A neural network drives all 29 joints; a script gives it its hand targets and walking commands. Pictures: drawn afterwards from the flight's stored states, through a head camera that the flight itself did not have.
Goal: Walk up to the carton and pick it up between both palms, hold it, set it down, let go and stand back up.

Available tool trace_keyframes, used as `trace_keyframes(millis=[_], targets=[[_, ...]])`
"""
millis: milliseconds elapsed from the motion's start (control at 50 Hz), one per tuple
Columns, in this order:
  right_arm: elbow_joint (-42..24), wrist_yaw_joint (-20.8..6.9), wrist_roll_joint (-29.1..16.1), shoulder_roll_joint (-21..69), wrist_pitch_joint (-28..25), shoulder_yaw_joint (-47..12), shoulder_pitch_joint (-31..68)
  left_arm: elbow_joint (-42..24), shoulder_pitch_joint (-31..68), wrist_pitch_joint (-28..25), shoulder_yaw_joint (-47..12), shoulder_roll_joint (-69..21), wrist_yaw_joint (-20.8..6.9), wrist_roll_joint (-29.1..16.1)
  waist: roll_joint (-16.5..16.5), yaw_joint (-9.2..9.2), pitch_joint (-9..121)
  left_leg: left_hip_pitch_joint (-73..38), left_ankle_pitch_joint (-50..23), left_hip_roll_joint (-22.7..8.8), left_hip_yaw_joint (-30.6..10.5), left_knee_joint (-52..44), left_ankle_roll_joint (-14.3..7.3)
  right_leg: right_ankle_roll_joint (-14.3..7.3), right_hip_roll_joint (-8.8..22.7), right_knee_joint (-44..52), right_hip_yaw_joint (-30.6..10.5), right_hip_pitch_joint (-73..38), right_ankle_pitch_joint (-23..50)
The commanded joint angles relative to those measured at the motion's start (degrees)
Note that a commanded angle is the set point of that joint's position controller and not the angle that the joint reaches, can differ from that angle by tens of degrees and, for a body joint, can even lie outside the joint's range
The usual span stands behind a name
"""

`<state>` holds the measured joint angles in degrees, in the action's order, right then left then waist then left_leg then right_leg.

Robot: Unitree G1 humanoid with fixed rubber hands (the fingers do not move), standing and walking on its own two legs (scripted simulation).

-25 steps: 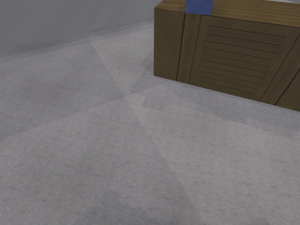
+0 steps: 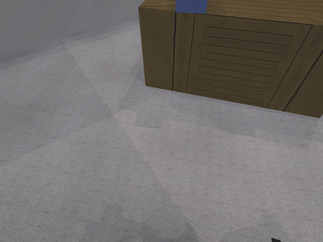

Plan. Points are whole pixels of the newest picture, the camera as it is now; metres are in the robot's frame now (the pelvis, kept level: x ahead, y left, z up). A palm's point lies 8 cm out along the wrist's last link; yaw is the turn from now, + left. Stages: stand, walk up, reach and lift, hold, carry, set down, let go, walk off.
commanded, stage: walk up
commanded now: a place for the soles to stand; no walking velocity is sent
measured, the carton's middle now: out of the picture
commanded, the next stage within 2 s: none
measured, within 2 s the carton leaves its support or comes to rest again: neither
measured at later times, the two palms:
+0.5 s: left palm (62, 195) +0.27 +0.28 -0.07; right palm (290, 217) +0.23 -0.34 -0.12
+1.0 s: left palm (92, 134) +0.49 +0.25 -0.08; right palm (280, 175) +0.35 -0.36 -0.11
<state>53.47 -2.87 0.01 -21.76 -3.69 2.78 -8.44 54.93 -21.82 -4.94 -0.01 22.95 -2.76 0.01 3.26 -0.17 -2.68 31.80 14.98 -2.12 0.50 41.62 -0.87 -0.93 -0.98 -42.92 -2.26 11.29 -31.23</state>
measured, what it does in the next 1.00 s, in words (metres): walks ahead: right foot, then left foot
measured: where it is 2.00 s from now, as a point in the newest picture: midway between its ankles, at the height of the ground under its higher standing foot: (168, 179)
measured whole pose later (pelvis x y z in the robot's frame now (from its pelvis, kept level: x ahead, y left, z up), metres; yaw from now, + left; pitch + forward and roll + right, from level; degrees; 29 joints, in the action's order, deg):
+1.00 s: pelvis +0.35 -0.05 +0.01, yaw -14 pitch -2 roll +2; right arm 53.5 -3.1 0.0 -21.8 -3.4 2.9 -11.4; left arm 53.8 -14.6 -6.3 0.0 24.9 -1.5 0.0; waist 0.4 0.2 -4.4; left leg 15.1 24.0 -3.0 6.1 41.9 -0.5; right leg 0.1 2.3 -43.8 -2.6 21.6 -21.3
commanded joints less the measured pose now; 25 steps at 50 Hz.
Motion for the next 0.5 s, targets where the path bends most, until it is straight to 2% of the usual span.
trace_keyframes(millis=[0, 20, 40, 60, 80, 100, 120, 140, 160, 180, 200, 220, 240, 260, 280, 300, 320, 340, 360, 380, 400, 420, 440, 460, 480], targets=[[-1.77, 1.46, 1.72, -18.19, -3.18, 7.36, -15.81, -9.11, 3.26, -1.76, 3.56, 8.90, 1.89, -0.55, 8.49, 10.12, 13.24, -41.90, 12.80, -8.67, -14.86, -17.77, -7.43, -4.39, 2.34, -19.55, -5.29, 17.96, 32.96], [-2.22, 1.53, 1.16, -22.04, -3.30, 7.17, -14.82, -8.51, 2.56, -1.32, 4.56, 10.45, 2.06, -1.01, 12.99, 8.35, 10.74, -41.27, 28.00, -21.43, -40.66, -30.62, -7.32, -1.23, -4.97, -27.50, -2.18, 31.56, 3.92], [-3.94, 1.20, 1.03, -21.53, -2.82, 7.30, -6.83, -7.29, 1.92, -0.50, 5.61, 15.97, 2.29, -0.24, 5.35, 4.89, 3.59, -32.33, 40.82, -22.28, -41.23, -30.78, -8.94, -0.69, -0.14, -31.63, -5.33, 30.85, 3.99], [-3.46, 1.24, 0.74, -20.47, -2.45, 6.55, -4.76, -5.46, 3.20, -0.09, 5.55, 16.83, 1.76, -0.26, 1.94, 3.45, -1.37, -25.62, 44.04, -20.74, -37.63, -32.47, -5.94, -0.87, 1.71, -31.83, -4.09, 31.88, 7.03], [-4.77, 1.33, 0.85, -19.06, -2.42, 6.20, 0.06, -5.13, 0.85, 0.26, 5.39, 15.67, 1.24, -0.49, 4.68, 0.76, -3.68, -22.69, 36.60, -17.55, -28.85, -32.31, -4.34, -1.60, 2.80, -27.30, -4.42, 30.04, 10.45], [-4.40, 1.05, 0.99, -18.01, -2.30, 5.43, -0.04, -4.42, 1.81, 0.46, 5.32, 15.71, 0.96, 0.40, 4.20, 1.43, -1.84, -22.61, 32.35, -18.79, -28.11, -31.92, -6.65, -1.12, 4.27, -27.11, -2.97, 26.61, 8.70], [-4.65, 0.98, 0.92, -17.27, -2.51, 5.32, 0.08, -3.91, -0.43, 0.75, 5.87, 15.02, 0.61, 0.44, 1.45, 0.47, -1.43, -18.82, 28.10, -16.98, -21.75, -32.22, -8.30, -0.93, 4.78, -23.20, -3.92, 23.37, 11.04], [-3.70, 0.94, 0.85, -16.42, -2.65, 4.44, -0.35, -3.32, -1.44, 0.87, 5.49, 13.90, 0.21, -0.07, 5.24, 0.37, -1.89, -17.98, 27.54, -16.52, -18.26, -32.98, -6.88, -0.06, 5.26, -20.28, -2.77, 21.94, 12.14], [-4.10, 1.00, 0.68, -16.86, -2.80, 4.98, -1.07, -3.76, 0.81, 0.87, 5.91, 14.73, 0.02, 0.05, 3.96, 0.44, -3.36, -16.00, 26.18, -16.68, -18.48, -33.05, -8.50, 0.02, 4.41, -20.08, -2.59, 21.20, 12.05], [-4.85, 0.84, 0.65, -17.34, -2.41, 5.22, -0.32, -4.72, 4.41, 0.58, 6.13, 15.34, 0.21, 0.67, 2.38, 1.10, -3.42, -19.40, 25.93, -17.98, -18.29, -32.11, -10.45, 0.45, 6.25, -14.99, -0.52, 23.32, 9.57], [-3.87, 0.58, 0.86, -18.01, -2.38, 5.62, -0.66, -5.60, 6.45, 0.56, 5.88, 14.57, -0.10, 0.49, 2.85, 1.69, -5.54, -18.94, 26.89, -18.48, -17.03, -32.95, -11.41, 1.05, 7.15, -12.58, -1.60, 25.06, 9.73], [-4.72, 0.60, 0.64, -18.38, -2.05, 5.47, -2.44, -6.16, 7.29, 0.22, 5.32, 14.28, -0.21, 0.43, 3.81, 2.67, -5.48, -23.63, 25.22, -19.18, -14.91, -30.84, -12.22, 0.93, 6.46, -7.34, 0.86, 26.16, 6.75], [-4.42, 0.48, 1.32, -19.75, -2.13, 6.07, -2.54, -6.42, 10.79, 0.05, 5.65, 14.47, -0.40, 0.48, 4.02, 4.16, -7.05, -20.93, 25.83, -19.41, -14.32, -31.72, -12.68, 0.85, 8.38, -6.15, 0.82, 26.73, 8.87], [-5.09, 0.19, 0.51, -20.05, -2.30, 6.13, -2.07, -6.55, 8.58, -0.12, 5.68, 14.98, -0.36, 0.38, 6.43, 3.06, -9.17, -21.61, 21.98, -19.16, -13.05, -31.99, -11.15, 1.26, 8.10, -6.15, -0.12, 28.07, 11.60], [-5.00, 0.02, 0.84, -19.54, -2.28, 5.63, -1.54, -5.57, 8.86, 0.08, 5.24, 14.41, -0.99, 0.73, 5.13, 2.95, -7.25, -19.51, 22.43, -18.28, -9.91, -31.58, -11.65, 1.33, 8.72, -4.72, 1.95, 24.21, 12.82], [-5.16, -0.36, 0.67, -20.16, -1.61, 6.34, 0.20, -6.16, 9.95, -0.13, 5.68, 14.76, -1.30, 0.24, 8.22, 2.77, -6.54, -17.47, 24.37, -17.30, -8.79, -30.77, -11.60, 1.39, 7.85, -1.87, 2.83, 20.17, 10.25], [-6.03, -0.49, 1.32, -20.71, -1.35, 6.03, 2.74, -5.49, 7.09, -0.41, 5.86, 14.71, -1.03, 0.17, 9.79, 1.34, -7.14, -14.51, 21.90, -15.65, -4.64, -27.31, -11.14, 0.85, 7.24, 2.74, 4.30, 14.56, 9.07], [-7.03, -0.46, 0.32, -19.98, -1.02, 5.80, 2.51, -4.26, 4.43, -1.05, 5.75, 14.83, -0.57, 0.84, 2.35, -0.05, -3.80, -14.24, 18.86, -16.27, -4.13, -21.28, -10.84, -0.17, 6.11, 8.66, 6.58, 7.47, 12.93], [-6.85, -0.56, 0.68, -17.13, -0.42, 5.43, 3.19, -2.55, -0.24, -1.53, 6.68, 15.62, 0.21, 1.13, -3.12, -3.16, -0.20, -11.06, 16.29, -14.03, -1.53, -13.48, -8.93, -0.71, 3.72, 10.45, 6.80, -2.18, 13.18], [-7.01, -0.79, 1.02, -14.54, 0.17, 4.58, 3.61, -0.17, -7.09, -1.90, 7.35, 17.71, 0.83, 1.35, -8.58, -6.41, 4.41, -9.53, 14.21, -8.79, 2.30, 2.69, -6.48, -1.54, 2.56, 13.10, 3.22, -9.40, 9.44], [-9.23, -0.67, -0.20, -9.39, -0.14, 3.18, 7.12, -0.01, -11.83, -2.46, 8.33, 21.03, 2.03, 2.04, -22.05, -9.19, 3.23, 1.49, 7.69, -0.68, 7.61, 21.73, -2.22, -6.70, 14.29, 24.10, -23.19, -11.49, 2.84], [-9.58, -0.22, -0.86, -9.58, -0.06, 2.91, 6.81, -0.25, -10.12, -2.85, 8.70, 24.98, 2.15, 0.61, -22.29, -6.35, 4.30, 12.94, 18.50, 4.54, 1.29, 27.32, -0.54, -12.98, 19.16, 28.15, -42.06, -17.15, 8.75], [-8.42, 0.83, -0.38, -12.28, 0.23, 3.02, 4.34, -2.02, -5.96, -2.91, 9.21, 26.26, 2.24, -0.50, -14.51, -3.48, 4.02, 14.20, 17.74, -0.22, -3.56, 28.54, -0.97, -14.72, 23.27, 24.31, -39.13, -17.28, 10.75], [-7.78, 0.64, -0.66, -14.57, -0.26, 3.13, 5.27, -4.03, -4.07, -2.81, 8.63, 22.80, 2.93, -0.99, -9.53, -3.60, 4.60, 13.59, 12.61, -0.59, -2.81, 28.88, -0.15, -15.02, 19.95, 21.26, -34.98, -18.52, 25.12], [-7.04, 0.75, -0.04, -12.85, -0.56, 2.71, 5.25, -3.54, -4.23, -2.73, 7.70, 20.52, 3.25, -0.76, -9.57, -4.30, 5.16, 13.13, 13.38, -2.02, -2.53, 27.69, -0.78, -15.13, 18.86, 18.35, -30.15, -18.39, 35.10]])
